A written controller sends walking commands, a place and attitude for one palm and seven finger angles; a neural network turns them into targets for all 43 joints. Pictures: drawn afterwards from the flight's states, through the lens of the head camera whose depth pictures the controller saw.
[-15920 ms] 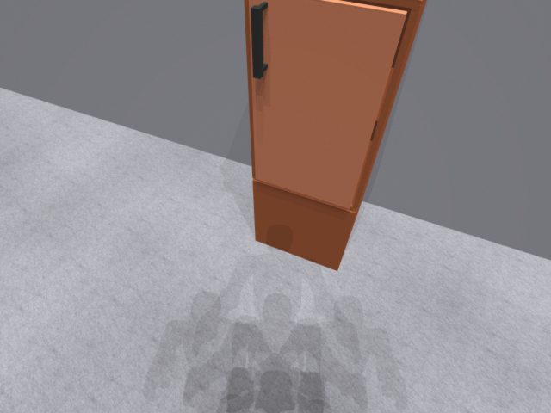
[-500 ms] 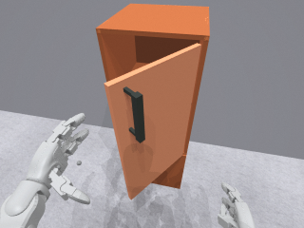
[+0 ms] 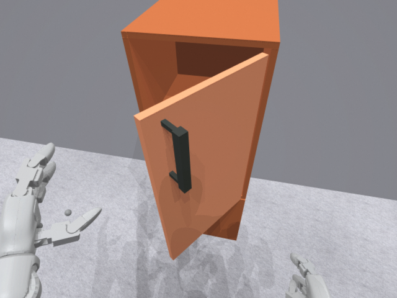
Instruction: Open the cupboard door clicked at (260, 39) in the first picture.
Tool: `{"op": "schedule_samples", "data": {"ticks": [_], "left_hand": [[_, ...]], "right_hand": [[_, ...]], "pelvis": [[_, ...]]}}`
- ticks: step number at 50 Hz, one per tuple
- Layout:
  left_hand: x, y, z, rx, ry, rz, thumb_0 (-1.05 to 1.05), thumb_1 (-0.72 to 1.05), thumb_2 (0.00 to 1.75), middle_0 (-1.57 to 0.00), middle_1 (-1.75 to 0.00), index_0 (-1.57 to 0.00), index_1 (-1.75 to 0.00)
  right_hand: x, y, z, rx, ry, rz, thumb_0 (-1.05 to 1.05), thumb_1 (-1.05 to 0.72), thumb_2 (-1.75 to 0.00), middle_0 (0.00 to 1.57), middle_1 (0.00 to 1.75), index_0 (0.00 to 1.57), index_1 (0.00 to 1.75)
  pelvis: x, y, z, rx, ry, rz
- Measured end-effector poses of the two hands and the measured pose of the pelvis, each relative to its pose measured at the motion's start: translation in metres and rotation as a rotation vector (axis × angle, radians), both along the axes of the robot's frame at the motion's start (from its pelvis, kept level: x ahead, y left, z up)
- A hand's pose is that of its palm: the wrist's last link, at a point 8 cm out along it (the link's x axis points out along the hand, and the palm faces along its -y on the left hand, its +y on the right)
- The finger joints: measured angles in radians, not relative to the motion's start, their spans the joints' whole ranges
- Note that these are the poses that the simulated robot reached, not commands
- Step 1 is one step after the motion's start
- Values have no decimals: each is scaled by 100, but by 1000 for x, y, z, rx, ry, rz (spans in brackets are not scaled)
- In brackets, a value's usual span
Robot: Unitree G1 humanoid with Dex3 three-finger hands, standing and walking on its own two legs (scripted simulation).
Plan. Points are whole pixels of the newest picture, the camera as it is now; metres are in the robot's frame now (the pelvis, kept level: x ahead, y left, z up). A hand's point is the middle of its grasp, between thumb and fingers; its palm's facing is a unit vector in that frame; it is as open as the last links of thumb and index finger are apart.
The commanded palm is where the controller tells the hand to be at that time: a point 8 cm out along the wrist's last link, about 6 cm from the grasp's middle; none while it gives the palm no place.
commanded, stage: draw the hand back to the body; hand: left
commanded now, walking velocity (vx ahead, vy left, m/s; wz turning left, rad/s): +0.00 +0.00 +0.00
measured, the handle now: (176, 157) +0.33 +0.09 +0.14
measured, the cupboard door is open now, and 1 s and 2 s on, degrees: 55 55 55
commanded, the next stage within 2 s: step back with the hand held close in 0.64 s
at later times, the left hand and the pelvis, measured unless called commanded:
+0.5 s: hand (55, 208) +0.20 +0.26 +0.15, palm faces +0.46 -0.80 -0.37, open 7.6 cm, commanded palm +0.15 +0.29 +0.17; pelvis +0.00 -0.01 +0.00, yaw +0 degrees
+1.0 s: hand (52, 218) +0.18 +0.25 +0.15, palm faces +0.37 -0.79 -0.48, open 7.4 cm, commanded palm +0.13 +0.29 +0.17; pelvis -0.02 +0.00 +0.00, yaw -1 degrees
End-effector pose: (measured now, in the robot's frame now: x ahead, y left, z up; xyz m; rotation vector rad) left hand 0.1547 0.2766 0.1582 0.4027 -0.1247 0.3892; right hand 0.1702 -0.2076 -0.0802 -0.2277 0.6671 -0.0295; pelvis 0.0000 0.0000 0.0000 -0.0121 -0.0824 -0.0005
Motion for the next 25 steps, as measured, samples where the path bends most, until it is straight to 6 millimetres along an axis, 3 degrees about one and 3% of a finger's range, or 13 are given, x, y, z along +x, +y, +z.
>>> {"op": "schedule_samples", "data": {"ticks": [16,25], "left_hand": [[1,22,10,43,-9,89,1,70,81,-20,-30,-21,-31],[-1,16,5,18,-1,85,2,86,88,-20,-30,-21,-31]], "right_hand": [[16,-12,5,-4,-2,-25,2,-90,-90,20,30,20,30],[12,-17,4,-5,4,-27,2,-90,-90,20,30,20,30]], "pelvis": [[7,-5,1,0,0,-7],[4,-9,2,1,-3,-8]]}}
